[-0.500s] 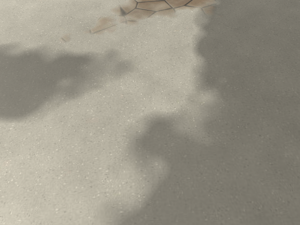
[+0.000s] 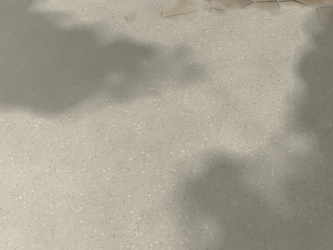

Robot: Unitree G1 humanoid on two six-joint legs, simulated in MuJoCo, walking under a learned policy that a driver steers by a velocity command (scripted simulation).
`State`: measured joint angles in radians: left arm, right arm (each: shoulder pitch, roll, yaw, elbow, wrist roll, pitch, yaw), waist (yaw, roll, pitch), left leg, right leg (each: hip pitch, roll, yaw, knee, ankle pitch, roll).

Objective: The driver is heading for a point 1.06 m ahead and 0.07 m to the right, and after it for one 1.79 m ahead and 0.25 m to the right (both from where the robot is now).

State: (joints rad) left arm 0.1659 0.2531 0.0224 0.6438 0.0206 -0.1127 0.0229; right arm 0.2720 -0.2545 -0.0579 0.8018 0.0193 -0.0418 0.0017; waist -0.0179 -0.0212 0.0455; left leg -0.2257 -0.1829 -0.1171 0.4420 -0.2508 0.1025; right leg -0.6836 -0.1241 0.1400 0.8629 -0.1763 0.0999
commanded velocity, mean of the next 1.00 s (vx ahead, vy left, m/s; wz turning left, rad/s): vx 0.50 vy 0.00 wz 0.04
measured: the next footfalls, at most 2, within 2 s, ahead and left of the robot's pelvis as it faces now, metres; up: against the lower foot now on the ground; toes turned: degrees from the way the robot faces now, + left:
right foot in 0.12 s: +0.27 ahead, -0.16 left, +0.00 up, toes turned +9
left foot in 0.62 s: +0.46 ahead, +0.13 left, +0.00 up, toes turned +8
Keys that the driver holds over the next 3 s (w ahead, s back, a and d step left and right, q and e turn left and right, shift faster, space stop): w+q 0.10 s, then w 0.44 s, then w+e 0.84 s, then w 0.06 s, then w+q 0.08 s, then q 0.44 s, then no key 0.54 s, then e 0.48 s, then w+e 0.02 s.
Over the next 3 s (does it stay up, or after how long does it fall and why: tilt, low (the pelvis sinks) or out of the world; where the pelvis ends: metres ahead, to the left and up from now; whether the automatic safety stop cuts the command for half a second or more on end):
stays up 1.01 -0.09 0.01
